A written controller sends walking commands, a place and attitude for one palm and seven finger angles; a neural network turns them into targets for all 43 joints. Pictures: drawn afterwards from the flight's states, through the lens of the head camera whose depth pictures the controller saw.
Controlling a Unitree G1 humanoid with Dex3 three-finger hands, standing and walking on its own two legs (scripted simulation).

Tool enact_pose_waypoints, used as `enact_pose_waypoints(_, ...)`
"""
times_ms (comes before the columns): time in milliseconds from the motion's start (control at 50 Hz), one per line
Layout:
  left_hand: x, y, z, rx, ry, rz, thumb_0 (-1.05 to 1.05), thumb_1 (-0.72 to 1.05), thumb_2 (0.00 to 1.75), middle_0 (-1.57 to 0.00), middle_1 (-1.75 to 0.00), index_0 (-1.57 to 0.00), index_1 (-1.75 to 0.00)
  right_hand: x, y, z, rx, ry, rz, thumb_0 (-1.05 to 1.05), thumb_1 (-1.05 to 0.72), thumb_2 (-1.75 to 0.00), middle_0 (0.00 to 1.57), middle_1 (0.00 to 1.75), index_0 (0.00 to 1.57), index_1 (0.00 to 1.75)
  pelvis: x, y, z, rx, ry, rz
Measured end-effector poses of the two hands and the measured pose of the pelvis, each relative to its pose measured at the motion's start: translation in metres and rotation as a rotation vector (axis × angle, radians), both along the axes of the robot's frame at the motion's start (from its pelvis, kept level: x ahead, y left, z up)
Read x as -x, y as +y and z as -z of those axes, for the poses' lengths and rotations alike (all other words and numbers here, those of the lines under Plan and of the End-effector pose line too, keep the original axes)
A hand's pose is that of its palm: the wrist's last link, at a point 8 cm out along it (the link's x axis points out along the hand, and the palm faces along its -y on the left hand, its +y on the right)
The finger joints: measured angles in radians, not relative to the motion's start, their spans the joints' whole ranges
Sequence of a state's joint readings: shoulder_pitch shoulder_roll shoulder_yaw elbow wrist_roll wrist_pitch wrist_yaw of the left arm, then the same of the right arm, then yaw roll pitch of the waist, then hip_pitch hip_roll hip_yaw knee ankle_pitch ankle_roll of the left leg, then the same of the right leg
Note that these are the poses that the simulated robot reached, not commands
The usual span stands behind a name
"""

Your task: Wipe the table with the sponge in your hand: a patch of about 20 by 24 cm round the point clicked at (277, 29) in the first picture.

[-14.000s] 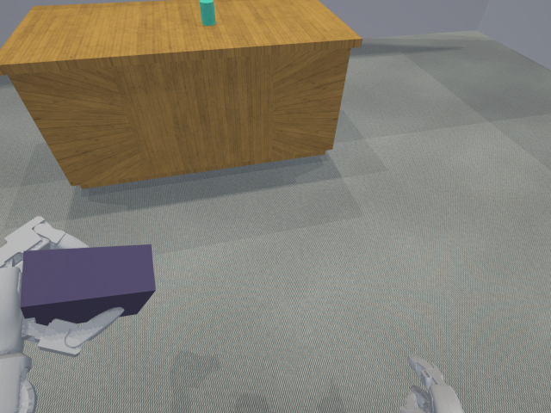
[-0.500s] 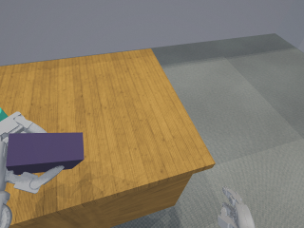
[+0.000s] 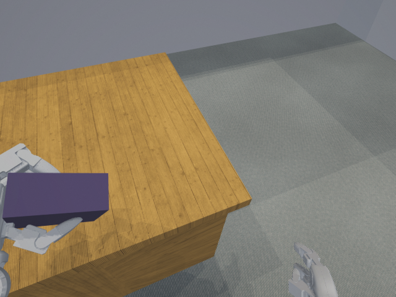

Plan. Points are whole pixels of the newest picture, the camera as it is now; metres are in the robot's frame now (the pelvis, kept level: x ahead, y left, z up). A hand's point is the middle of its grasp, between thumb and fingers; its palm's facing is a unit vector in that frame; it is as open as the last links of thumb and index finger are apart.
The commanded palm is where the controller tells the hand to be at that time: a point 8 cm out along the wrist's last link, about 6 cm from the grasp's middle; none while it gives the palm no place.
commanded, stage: shuffle to correct the standing spot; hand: left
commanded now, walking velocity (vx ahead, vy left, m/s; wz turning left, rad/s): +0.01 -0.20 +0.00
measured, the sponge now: (72, 200) +0.23 +0.20 +0.14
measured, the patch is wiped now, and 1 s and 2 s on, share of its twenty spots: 0.00 0.00 0.00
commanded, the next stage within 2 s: come to a stop and stand still in 0.10 s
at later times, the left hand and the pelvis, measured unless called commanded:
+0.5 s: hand (22, 201) +0.22 +0.26 +0.16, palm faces +0.35 -0.84 -0.41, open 9.5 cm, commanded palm +0.17 +0.29 +0.18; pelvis +0.01 +0.01 +0.01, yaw +1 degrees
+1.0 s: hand out of the picture +0.19 +0.35 +0.18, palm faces +0.48 -0.80 -0.36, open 9.5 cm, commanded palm +0.13 +0.36 +0.18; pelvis -0.02 +0.07 +0.00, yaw +2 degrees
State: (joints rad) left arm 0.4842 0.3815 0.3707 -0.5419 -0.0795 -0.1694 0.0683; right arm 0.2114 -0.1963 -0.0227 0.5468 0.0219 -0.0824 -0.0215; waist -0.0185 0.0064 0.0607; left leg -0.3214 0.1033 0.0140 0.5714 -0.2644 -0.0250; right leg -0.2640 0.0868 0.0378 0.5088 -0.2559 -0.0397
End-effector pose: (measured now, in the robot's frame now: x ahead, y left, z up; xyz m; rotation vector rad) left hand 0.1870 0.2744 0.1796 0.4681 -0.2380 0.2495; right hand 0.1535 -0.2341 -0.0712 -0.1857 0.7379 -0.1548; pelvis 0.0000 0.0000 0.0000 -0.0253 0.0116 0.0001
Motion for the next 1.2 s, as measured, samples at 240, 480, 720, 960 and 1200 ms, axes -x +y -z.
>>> enact_pose_waypoints(240, -0.008, -0.001, -0.002, -0.022, 0.006, -0.019, -0.01, -0.44, 1.01, -0.8, -1.36, -0.81, -1.35, 0.002, -0.027, 0.0, 0.057, 0.043, 0.049, 0.01, -0.9, -0.9, 0.2, 0.3, 0.2, 0.3, -0.01, -0.01, 0.0, -0.001, 0.0, -0.009)
enact_pose_waypoints(480, 0.006, 0.02, 0.002, 0.013, 0.026, -0.077, -0.01, -0.44, 1.02, -0.8, -1.36, -0.81, -1.35, -0.027, 0.011, -0.01, 0.022, -0.022, -0.017, 0.01, -0.9, -0.9, 0.2, 0.3, 0.2, 0.3, -0.014, 0.008, -0.005, -0.003, -0.017, -0.021)
enact_pose_waypoints(720, -0.004, 0.077, 0.002, 0.026, -0.062, -0.11, -0.02, -0.44, 1.02, -0.8, -1.36, -0.81, -1.35, -0.024, 0.065, -0.018, 0.003, -0.089, -0.116, 0.01, -0.9, -0.9, 0.2, 0.3, 0.2, 0.3, 0.007, 0.051, -0.005, -0.016, -0.025, 0.008)
enact_pose_waypoints(960, 0.039, 0.11, -0.005, -0.028, -0.132, -0.112, -0.01, -0.44, 1.02, -0.8, -1.36, -0.81, -1.36, 0.001, 0.1, -0.02, 0.03, -0.071, -0.137, 0.01, -0.9, -0.9, 0.2, 0.3, 0.2, 0.3, 0.019, 0.071, -0.004, -0.005, -0.048, -0.029)
enact_pose_waypoints(1200, 0.04, 0.09, 0.013, 0.066, -0.087, -0.105, -0.01, -0.44, 1.02, -0.8, -1.36, -0.81, -1.36, 0.003, 0.11, -0.015, -0.005, -0.087, -0.171, 0.01, -0.9, -0.9, 0.21, 0.3, 0.2, 0.3, 0.028, 0.074, -0.005, -0.004, -0.05, -0.023)
